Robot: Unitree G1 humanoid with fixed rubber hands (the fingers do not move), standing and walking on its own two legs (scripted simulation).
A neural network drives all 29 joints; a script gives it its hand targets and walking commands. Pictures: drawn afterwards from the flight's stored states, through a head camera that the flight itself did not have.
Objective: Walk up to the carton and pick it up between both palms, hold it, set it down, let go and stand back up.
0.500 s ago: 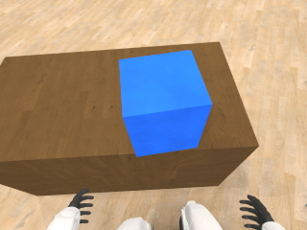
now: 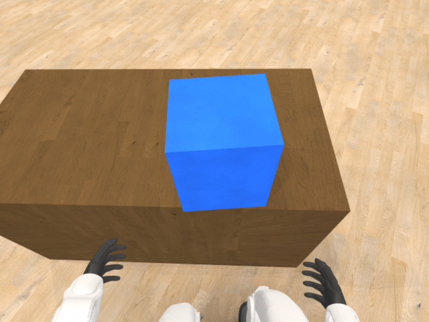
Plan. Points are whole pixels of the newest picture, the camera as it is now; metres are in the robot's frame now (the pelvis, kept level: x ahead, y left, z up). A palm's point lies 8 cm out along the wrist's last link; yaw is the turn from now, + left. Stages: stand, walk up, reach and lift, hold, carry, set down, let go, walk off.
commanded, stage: reach and lift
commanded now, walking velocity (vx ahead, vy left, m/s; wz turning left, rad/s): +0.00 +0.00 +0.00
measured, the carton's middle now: (221, 147) +0.47 +0.01 -0.02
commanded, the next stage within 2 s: none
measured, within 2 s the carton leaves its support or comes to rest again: neither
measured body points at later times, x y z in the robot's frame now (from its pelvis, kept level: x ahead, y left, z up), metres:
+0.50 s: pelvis +0.01 -0.01 +0.02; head +0.01 -0.01 +0.47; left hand +0.23 +0.25 -0.04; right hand +0.20 -0.19 -0.07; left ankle +0.00 +0.14 -0.70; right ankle +0.09 -0.08 -0.70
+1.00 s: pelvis +0.04 +0.01 +0.02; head +0.05 +0.02 +0.47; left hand +0.25 +0.25 -0.03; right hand +0.24 -0.17 -0.05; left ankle +0.00 +0.14 -0.70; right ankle +0.09 -0.08 -0.70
